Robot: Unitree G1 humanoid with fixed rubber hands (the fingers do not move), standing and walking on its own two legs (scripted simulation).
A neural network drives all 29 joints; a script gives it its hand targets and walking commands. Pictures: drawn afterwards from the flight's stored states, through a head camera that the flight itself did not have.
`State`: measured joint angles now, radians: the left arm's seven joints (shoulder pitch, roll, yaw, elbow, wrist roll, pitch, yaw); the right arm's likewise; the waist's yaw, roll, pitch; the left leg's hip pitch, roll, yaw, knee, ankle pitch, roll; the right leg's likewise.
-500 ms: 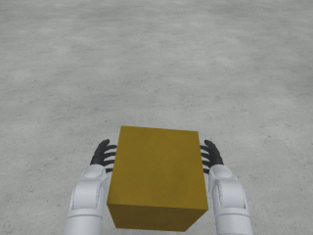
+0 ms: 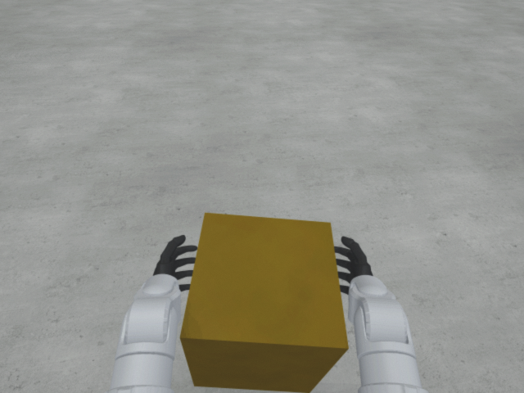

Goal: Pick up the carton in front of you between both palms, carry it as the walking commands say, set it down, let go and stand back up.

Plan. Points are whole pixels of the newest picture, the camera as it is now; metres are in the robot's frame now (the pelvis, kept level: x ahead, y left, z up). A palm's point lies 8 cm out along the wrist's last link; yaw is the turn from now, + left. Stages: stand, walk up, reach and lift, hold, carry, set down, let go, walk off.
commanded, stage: carry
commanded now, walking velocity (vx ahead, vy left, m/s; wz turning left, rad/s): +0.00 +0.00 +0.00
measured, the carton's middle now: (259, 307) +0.29 +0.00 -0.04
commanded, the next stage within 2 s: hold in 0.66 s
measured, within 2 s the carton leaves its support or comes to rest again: neither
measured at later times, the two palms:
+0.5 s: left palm (169, 291) +0.27 +0.14 +0.04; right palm (365, 292) +0.27 -0.16 +0.04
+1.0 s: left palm (197, 280) +0.30 +0.10 +0.03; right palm (391, 313) +0.25 -0.19 +0.03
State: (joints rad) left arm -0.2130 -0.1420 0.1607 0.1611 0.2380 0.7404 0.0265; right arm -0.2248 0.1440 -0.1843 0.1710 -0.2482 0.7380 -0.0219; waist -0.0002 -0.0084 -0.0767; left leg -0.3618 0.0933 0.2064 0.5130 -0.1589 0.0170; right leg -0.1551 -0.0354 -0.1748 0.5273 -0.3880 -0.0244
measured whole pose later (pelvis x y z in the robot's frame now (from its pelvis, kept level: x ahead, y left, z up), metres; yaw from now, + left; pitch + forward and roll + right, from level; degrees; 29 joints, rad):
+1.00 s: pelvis -0.03 +0.02 +0.01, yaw -14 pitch -6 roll +1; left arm -0.38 -0.19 0.33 0.35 0.35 0.64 0.00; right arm -0.41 0.17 -0.34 0.47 -0.33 0.57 0.01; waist 0.05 -0.04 0.09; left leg -0.19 0.02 -0.04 0.43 -0.14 -0.03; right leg -0.11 0.04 0.06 0.50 -0.29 -0.02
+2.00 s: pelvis -0.08 +0.05 -0.23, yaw -18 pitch +46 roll -3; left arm -0.83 0.01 0.43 0.61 0.22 0.25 0.01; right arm -0.88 0.09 -0.41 0.68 -0.18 0.20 -0.11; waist 0.07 -0.06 -0.21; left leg -1.97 0.01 -0.07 1.55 -0.39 -0.03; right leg -1.85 0.10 0.03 1.62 -0.58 0.03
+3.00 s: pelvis -0.12 +0.06 -0.38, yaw -21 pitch +41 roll -2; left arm -1.27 0.29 0.31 0.97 0.05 0.19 0.01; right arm -1.30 -0.06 -0.30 0.93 -0.03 0.16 -0.20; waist 0.12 -0.10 0.18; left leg -2.37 0.04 -0.07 2.06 -0.42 -0.02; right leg -2.26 0.18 0.04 2.15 -0.62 0.08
